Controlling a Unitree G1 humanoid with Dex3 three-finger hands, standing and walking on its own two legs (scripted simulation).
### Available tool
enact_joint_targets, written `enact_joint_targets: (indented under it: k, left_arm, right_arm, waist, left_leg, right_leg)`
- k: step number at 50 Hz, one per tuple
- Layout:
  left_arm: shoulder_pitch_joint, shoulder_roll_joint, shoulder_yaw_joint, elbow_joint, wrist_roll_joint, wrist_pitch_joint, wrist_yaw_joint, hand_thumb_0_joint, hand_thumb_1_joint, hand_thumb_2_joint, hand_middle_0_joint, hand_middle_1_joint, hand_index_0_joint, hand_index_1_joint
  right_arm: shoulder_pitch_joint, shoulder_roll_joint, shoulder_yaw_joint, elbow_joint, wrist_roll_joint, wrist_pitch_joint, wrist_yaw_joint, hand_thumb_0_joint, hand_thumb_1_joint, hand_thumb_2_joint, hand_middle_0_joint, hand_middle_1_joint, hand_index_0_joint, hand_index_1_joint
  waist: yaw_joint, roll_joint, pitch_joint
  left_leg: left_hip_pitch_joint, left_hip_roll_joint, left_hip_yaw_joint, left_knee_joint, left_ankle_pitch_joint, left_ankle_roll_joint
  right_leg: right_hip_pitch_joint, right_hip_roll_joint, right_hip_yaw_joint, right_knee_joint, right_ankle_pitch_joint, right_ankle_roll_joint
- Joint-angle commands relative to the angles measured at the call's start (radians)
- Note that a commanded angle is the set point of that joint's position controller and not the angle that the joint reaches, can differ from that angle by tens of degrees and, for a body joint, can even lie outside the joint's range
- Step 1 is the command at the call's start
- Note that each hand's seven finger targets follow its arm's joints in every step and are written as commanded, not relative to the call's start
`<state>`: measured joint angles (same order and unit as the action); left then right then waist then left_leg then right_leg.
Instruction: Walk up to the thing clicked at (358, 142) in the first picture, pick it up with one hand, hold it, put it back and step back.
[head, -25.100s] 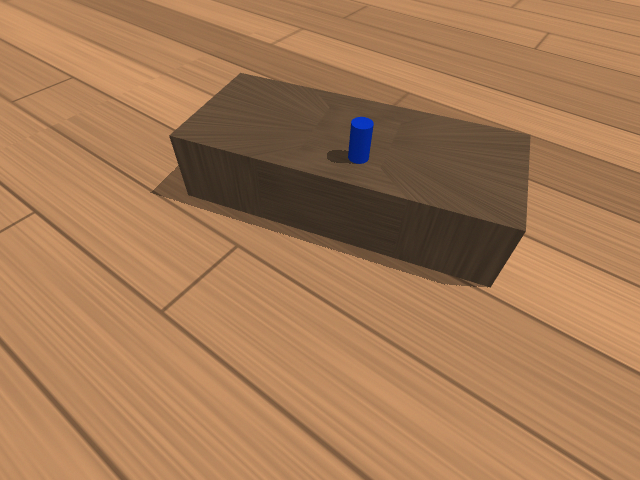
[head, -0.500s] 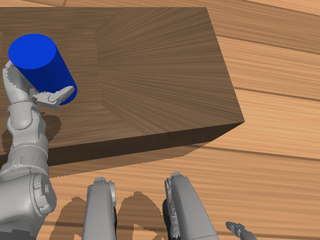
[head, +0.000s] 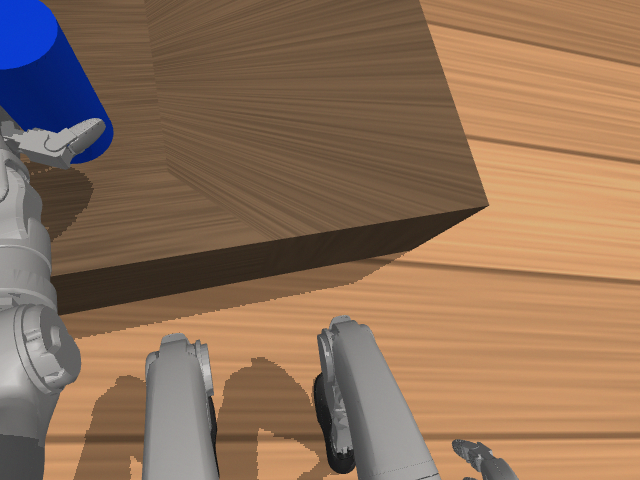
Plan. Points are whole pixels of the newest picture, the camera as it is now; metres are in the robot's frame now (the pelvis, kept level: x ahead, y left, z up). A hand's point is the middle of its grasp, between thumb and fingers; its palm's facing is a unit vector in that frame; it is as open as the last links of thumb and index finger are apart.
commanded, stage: crouch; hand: left
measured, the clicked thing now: (45, 90) +0.54 +0.23 +0.01
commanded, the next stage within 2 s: lower in 0.06 s
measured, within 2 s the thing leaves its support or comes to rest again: rests again in 1.04 s
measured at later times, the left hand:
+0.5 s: hand (71, 122) +0.55 +0.24 -0.06, palm faces +0.23 -0.97 -0.06, open 11.1 cm
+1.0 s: hand (85, 137) +0.56 +0.24 -0.11, palm faces +0.21 -0.98 -0.08, open 11.1 cm
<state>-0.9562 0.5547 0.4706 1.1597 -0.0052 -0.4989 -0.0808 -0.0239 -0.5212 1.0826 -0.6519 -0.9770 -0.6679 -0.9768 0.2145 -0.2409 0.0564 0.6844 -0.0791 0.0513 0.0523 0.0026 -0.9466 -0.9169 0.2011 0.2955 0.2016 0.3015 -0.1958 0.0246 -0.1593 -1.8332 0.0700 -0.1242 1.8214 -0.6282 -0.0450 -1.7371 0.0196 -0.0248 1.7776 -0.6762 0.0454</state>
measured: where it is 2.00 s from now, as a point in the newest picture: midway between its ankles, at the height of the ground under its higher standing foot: (272, 448)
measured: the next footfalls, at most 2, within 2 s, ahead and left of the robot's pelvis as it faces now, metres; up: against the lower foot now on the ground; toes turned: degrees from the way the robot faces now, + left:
none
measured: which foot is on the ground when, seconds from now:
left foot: down 0.00-1.00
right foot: down 0.00-1.00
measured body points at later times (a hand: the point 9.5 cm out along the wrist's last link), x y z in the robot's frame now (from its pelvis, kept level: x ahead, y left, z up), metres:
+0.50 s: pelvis -0.01 +0.00 -0.06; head +0.22 +0.05 +0.33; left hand +0.53 +0.29 -0.05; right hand +0.02 -0.27 -0.17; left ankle +0.07 +0.14 -0.48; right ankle +0.06 -0.14 -0.48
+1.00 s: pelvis -0.02 +0.00 -0.10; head +0.22 +0.05 +0.28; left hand +0.54 +0.29 -0.10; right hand +0.01 -0.27 -0.21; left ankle +0.07 +0.14 -0.48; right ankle +0.06 -0.14 -0.48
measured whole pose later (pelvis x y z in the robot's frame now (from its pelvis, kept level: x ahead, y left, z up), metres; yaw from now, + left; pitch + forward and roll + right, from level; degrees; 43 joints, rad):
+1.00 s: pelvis -0.02 +0.00 -0.10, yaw -2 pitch +37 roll -7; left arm -1.08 0.68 0.51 1.19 0.05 -0.43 -0.10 -0.02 -0.52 1.08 -0.65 -0.98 -0.67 -0.98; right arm 0.20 -0.26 0.11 0.65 -0.11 0.09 0.06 0.00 -0.93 -0.91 0.20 0.30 0.20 0.30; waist -0.24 0.02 -0.09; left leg -2.14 0.05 -0.17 2.15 -0.66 -0.05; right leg -2.03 0.03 -0.02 2.10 -0.72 0.06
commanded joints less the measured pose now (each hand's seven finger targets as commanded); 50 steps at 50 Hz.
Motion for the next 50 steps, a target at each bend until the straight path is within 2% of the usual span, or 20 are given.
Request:
enact_joint_targets:
  k: [1,2,6,10,13,15,16,17,20,23,25,30,32,33,36,39,43,44,47,50]
  left_arm:
    - [-0.496,0.293,0.042,-0.284,-0.024,-0.092,0.007,0.0,0.061,1.231,-1.243,-1.348,-1.242,-1.366]
    - [-0.492,0.279,0.038,-0.27,-0.025,-0.089,0.009,0.0,0.035,1.235,-1.243,-1.354,-1.24,-1.373]
    - [-0.534,0.308,0.036,-0.281,-0.011,-0.081,0.011,0.0,0.048,1.231,-1.244,-1.347,-1.243,-1.365]
    - [-0.533,0.308,0.04,-0.251,-0.012,-0.063,0.009,0.0,0.031,1.194,-1.249,-1.358,-1.253,-1.369]
    - [-0.495,0.289,0.037,-0.174,0.005,-0.051,0.019,0.0,0.022,1.192,-1.235,-1.355,-1.242,-1.364]
    - [-0.556,0.295,0.023,-0.208,0.012,-0.064,0.019,0.0,0.023,1.192,-1.239,-1.354,-1.245,-1.364]
    - [-0.538,0.325,0.041,-0.194,0.017,-0.067,0.023,0.0,0.034,1.196,-1.236,-1.361,-1.246,-1.367]
    - [-0.532,0.321,0.04,-0.199,0.015,-0.068,0.022,0.0,0.073,1.202,-1.243,-1.364,-1.253,-1.369]
    - [-0.568,0.336,0.046,-0.216,0.012,-0.077,0.015,0.0,0.072,1.209,-1.251,-1.376,-1.26,-1.381]
    - [-0.586,0.373,0.067,-0.242,0.016,-0.08,0.021,0.0,0.059,1.198,-1.236,-1.359,-1.243,-1.366]
    - [-0.615,0.391,0.07,-0.273,0.019,-0.081,0.02,0.0,0.055,1.203,-1.232,-1.355,-1.236,-1.365]
    - [-0.606,0.393,0.071,-0.26,0.034,-0.067,0.02,0.0,0.023,1.183,-1.214,-1.337,-1.218,-1.348]
    - [-0.632,0.407,0.057,-0.279,0.036,-0.064,0.01,0.0,0.013,1.171,-1.199,-1.326,-1.204,-1.336]
    - [-0.624,0.389,0.054,-0.271,0.035,-0.059,0.007,0.0,0.024,1.179,-1.198,-1.33,-1.204,-1.339]
    - [-0.597,0.391,0.07,-0.246,0.022,-0.046,0.004,0.0,0.017,1.174,-1.219,-1.337,-1.224,-1.346]
    - [-0.589,0.397,0.059,-0.232,0.034,-0.041,-0.001,0.0,0.021,1.182,-1.221,-1.352,-1.23,-1.358]
    - [-0.589,0.396,0.066,-0.227,0.026,-0.035,-0.006,0.0,0.043,1.197,-1.24,-1.367,-1.25,-1.371]
    - [-0.606,0.4,0.064,-0.249,0.024,-0.038,-0.008,0.0,0.061,1.197,-1.244,-1.366,-1.254,-1.37]
    - [-0.603,0.403,0.058,-0.246,0.03,-0.037,-0.009,0.0,0.056,1.194,-1.233,-1.356,-1.242,-1.362]
    - [-0.608,0.434,0.078,-0.264,0.026,-0.035,-0.01,0.0,0.04,1.194,-1.241,-1.365,-1.251,-1.37]
  right_arm:
    - [0.203,-0.202,-0.062,-0.025,-0.003,-0.005,-0.013,0.0,-0.938,-0.915,0.2,0.3,0.2,0.3]
    - [0.2,-0.202,-0.063,-0.028,-0.003,-0.002,-0.012,0.0,-0.94,-0.916,0.2,0.3,0.2,0.3]
    - [0.196,-0.207,-0.062,-0.031,-0.002,0.0,-0.013,0.0,-0.934,-0.914,0.2,0.301,0.2,0.301]
    - [0.204,-0.206,-0.058,-0.033,-0.003,0.002,-0.017,0.0,-0.938,-0.913,0.2,0.3,0.2,0.3]
    - [0.201,-0.209,-0.052,-0.033,-0.009,0.003,-0.015,0.0,-0.935,-0.911,0.2,0.3,0.2,0.3]
    - [0.202,-0.21,-0.052,-0.031,-0.013,0.004,-0.013,0.0,-0.929,-0.91,0.2,0.3,0.2,0.3]
    - [0.207,-0.216,-0.05,-0.033,-0.015,0.006,-0.013,0.0,-0.926,-0.909,0.2,0.3,0.2,0.3]
    - [0.197,-0.218,-0.051,-0.039,-0.014,0.004,-0.012,0.0,-0.921,-0.907,0.2,0.3,0.2,0.3]
    - [0.204,-0.218,-0.044,-0.04,-0.02,0.004,-0.01,0.0,-0.929,-0.909,0.2,0.3,0.2,0.3]
    - [0.206,-0.224,-0.041,-0.035,-0.024,0.006,-0.008,0.0,-0.93,-0.91,0.2,0.3,0.2,0.3]
    - [0.209,-0.229,-0.042,-0.035,-0.028,0.012,-0.007,0.0,-0.934,-0.911,0.2,0.3,0.2,0.3]
    - [0.214,-0.235,-0.043,-0.029,-0.03,0.02,-0.005,0.0,-0.935,-0.912,0.2,0.3,0.2,0.3]
    - [0.208,-0.242,-0.042,-0.029,-0.031,0.024,-0.009,0.0,-0.936,-0.912,0.2,0.3,0.2,0.3]
    - [0.219,-0.244,-0.043,-0.029,-0.032,0.022,-0.009,0.0,-0.933,-0.911,0.2,0.3,0.2,0.3]
    - [0.215,-0.244,-0.037,-0.034,-0.027,0.024,-0.009,0.0,-0.934,-0.91,0.2,0.3,0.2,0.3]
    - [0.212,-0.248,-0.034,-0.035,-0.03,0.029,-0.008,0.0,-0.929,-0.909,0.2,0.3,0.2,0.3]
    - [0.21,-0.247,-0.026,-0.041,-0.03,0.03,-0.006,0.0,-0.92,-0.906,0.2,0.3,0.2,0.3]
    - [0.208,-0.252,-0.025,-0.04,-0.029,0.032,-0.006,0.0,-0.92,-0.905,0.2,0.3,0.2,0.3]
    - [0.207,-0.254,-0.024,-0.04,-0.031,0.036,-0.005,0.0,-0.916,-0.905,0.2,0.3,0.2,0.3]
    - [0.21,-0.254,-0.019,-0.045,-0.032,0.039,-0.006,0.0,-0.92,-0.906,0.2,0.3,0.2,0.3]
  waist:
    - [0.003,0.251,-0.739]
    - [-0.002,0.242,-0.733]
    - [-0.008,0.262,-0.699]
    - [-0.016,0.225,-0.72]
    - [-0.025,0.215,-0.643]
    - [-0.038,0.243,-0.636]
    - [-0.029,0.248,-0.635]
    - [-0.023,0.227,-0.648]
    - [-0.036,0.246,-0.692]
    - [-0.02,0.281,-0.726]
    - [-0.022,0.307,-0.77]
    - [-0.028,0.32,-0.751]
    - [-0.039,0.343,-0.755]
    - [-0.048,0.329,-0.759]
    - [-0.043,0.304,-0.72]
    - [-0.044,0.303,-0.699]
    - [-0.052,0.265,-0.685]
    - [-0.052,0.293,-0.671]
    - [-0.052,0.305,-0.681]
    - [-0.045,0.29,-0.709]
  left_leg:
    - [0.59,-0.011,0.046,-0.14,0.369,0.067]
    - [0.576,-0.012,0.044,-0.143,0.341,0.066]
    - [0.552,-0.011,0.039,-0.141,0.273,0.061]
    - [0.511,-0.011,0.046,-0.112,0.277,0.068]
    - [0.464,-0.011,0.039,-0.091,0.245,0.066]
    - [0.445,-0.012,0.039,-0.081,0.194,0.063]
    - [0.435,-0.013,0.038,-0.077,0.195,0.062]
    - [0.435,-0.012,0.039,-0.066,0.201,0.064]
    - [0.415,-0.015,0.049,-0.025,0.228,0.067]
    - [0.427,-0.014,0.048,-0.009,0.246,0.061]
    - [0.443,-0.013,0.051,0.018,0.283,0.06]
    - [0.413,-0.013,0.048,0.03,0.249,0.055]
    - [0.419,-0.013,0.045,0.042,0.236,0.055]
    - [0.413,-0.014,0.046,0.055,0.255,0.057]
    - [0.365,-0.016,0.043,0.065,0.237,0.057]
    - [0.35,-0.017,0.045,0.078,0.223,0.057]
    - [0.292,-0.018,0.049,0.11,0.212,0.064]
    - [0.302,-0.017,0.043,0.102,0.199,0.059]
    - [0.312,-0.016,0.041,0.111,0.196,0.056]
    - [0.278,-0.019,0.05,0.134,0.211,0.062]
  right_leg:
    - [0.293,0.015,-0.029,-0.176,0.367,-0.075]
    - [0.278,0.017,-0.031,-0.174,0.34,-0.077]
    - [0.219,0.017,-0.037,-0.154,0.276,-0.082]
    - [0.245,0.019,-0.036,-0.148,0.297,-0.076]
    - [0.176,0.016,-0.044,-0.115,0.264,-0.078]
    - [0.13,0.016,-0.047,-0.098,0.221,-0.082]
    - [0.138,0.016,-0.05,-0.087,0.223,-0.082]
    - [0.135,0.017,-0.051,-0.081,0.229,-0.08]
    - [0.148,0.016,-0.045,-0.056,0.262,-0.074]
    - [0.131,0.016,-0.051,-0.021,0.263,-0.076]
    - [0.136,0.017,-0.05,-0.003,0.292,-0.075]
    - [0.1,0.018,-0.059,0.028,0.262,-0.079]
    - [0.081,0.017,-0.062,0.039,0.253,-0.08]
    - [0.09,0.017,-0.063,0.042,0.274,-0.078]
    - [0.067,0.017,-0.068,0.058,0.256,-0.077]
    - [0.052,0.018,-0.07,0.066,0.246,-0.078]
    - [0.064,0.022,-0.073,0.078,0.251,-0.071]
    - [0.033,0.02,-0.078,0.089,0.231,-0.075]
    - [0.022,0.023,-0.082,0.103,0.227,-0.077]
    - [0.068,0.024,-0.075,0.104,0.252,-0.071]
